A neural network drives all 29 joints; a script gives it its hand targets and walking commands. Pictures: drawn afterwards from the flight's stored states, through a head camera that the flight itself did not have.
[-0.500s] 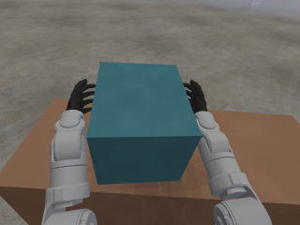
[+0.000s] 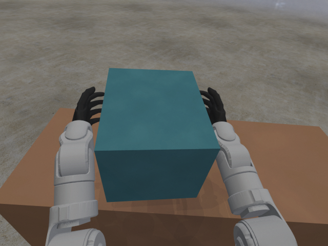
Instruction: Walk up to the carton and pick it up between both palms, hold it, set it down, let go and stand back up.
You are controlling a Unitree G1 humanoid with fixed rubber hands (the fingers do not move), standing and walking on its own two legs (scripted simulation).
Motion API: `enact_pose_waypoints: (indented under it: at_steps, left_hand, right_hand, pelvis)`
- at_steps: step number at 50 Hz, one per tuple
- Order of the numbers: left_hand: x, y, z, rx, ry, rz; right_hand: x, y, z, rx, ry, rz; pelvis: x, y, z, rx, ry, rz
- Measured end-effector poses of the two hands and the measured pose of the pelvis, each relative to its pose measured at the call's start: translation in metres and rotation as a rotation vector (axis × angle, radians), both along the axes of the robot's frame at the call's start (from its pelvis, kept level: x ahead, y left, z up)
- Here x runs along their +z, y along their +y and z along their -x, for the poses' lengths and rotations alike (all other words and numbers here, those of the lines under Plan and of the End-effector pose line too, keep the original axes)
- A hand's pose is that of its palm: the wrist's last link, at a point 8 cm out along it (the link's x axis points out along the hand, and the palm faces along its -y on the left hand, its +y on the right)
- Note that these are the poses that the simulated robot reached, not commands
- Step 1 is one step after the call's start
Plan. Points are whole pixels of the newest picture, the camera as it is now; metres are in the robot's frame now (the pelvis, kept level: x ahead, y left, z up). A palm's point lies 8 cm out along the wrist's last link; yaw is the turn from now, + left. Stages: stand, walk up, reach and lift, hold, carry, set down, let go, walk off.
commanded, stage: hold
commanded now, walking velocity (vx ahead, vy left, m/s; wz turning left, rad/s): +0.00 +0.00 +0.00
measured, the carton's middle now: (152, 132) +0.37 +0.01 +0.14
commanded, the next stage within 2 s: set down in 1.54 s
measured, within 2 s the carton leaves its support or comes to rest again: neither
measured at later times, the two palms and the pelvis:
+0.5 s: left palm (85, 120) +0.36 +0.15 +0.18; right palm (218, 122) +0.36 -0.15 +0.18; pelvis +0.00 +0.00 +0.00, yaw -1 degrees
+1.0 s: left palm (83, 121) +0.36 +0.16 +0.18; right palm (216, 121) +0.36 -0.15 +0.18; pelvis +0.00 +0.00 +0.00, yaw +0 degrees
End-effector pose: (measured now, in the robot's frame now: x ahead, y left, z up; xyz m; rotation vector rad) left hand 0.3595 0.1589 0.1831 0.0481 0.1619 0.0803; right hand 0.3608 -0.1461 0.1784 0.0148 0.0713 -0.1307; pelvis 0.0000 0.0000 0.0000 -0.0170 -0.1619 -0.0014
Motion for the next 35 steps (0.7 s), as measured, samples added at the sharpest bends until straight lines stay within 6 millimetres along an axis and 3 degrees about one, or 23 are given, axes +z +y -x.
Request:
enact_pose_waypoints:
  at_steps: [13, 35]
  left_hand:
    - [0.0027, -0.0049, -0.0066, -0.029, -0.006, 0.015]
    - [0.0007, -0.0034, 0.0001, -0.009, 0.001, -0.004]
  right_hand:
    - [0.0041, -0.005, 0.0022, -0.028, -0.006, 0.003]
    - [-0.0018, -0.0034, 0.003, -0.008, 0.001, 0.006]
  pelvis:
    - [0.0002, 0.0006, -0.0009, -0.006, -0.002, 0.0]
    - [-0.0002, 0.0003, 0.0006, -0.013, -0.011, -0.001]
